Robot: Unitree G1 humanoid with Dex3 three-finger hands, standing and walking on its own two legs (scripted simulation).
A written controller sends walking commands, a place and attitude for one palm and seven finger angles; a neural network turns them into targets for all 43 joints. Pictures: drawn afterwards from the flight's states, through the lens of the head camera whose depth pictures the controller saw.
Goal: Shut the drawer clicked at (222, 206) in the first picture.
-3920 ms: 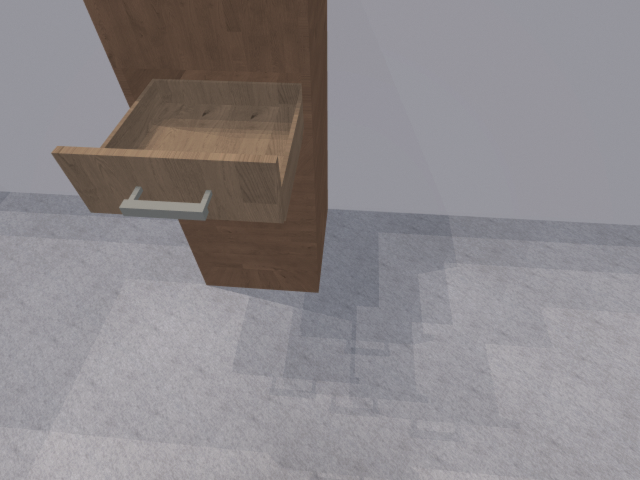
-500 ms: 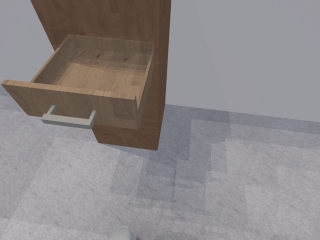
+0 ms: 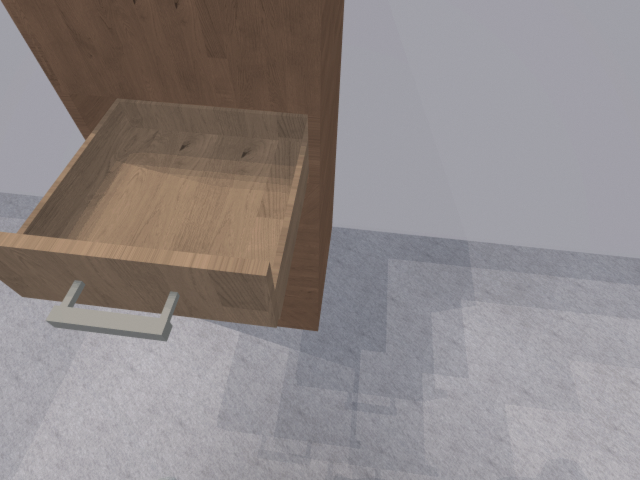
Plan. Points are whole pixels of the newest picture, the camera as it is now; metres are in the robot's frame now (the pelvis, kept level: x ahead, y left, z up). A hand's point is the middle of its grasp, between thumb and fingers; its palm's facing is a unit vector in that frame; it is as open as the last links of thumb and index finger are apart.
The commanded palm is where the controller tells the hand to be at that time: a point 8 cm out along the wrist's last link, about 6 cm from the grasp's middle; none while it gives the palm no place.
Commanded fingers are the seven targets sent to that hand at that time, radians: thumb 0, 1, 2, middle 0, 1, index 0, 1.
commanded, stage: come to a stop and stand still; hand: left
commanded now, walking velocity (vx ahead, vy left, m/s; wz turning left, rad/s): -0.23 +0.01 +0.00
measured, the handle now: (117, 308) +0.31 +0.28 +0.01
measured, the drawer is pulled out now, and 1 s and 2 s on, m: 0.30 0.30 0.30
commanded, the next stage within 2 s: look again from close up in 1.00 s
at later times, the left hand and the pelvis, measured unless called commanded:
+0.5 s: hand out of the picture +0.02 +0.18 -0.17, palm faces -0.02 -0.96 -0.27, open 7.4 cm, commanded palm none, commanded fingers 0.00 0.90 0.90 -0.20 -0.30 -0.20 -0.30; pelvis -0.03 -0.02 +0.00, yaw +0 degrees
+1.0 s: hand out of the picture -0.03 +0.13 -0.17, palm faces +0.04 -0.98 -0.20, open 7.4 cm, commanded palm none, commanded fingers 0.00 0.90 0.90 -0.20 -0.30 -0.20 -0.30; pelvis -0.04 -0.05 +0.01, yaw +0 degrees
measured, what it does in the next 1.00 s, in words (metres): steps on the spot: right foot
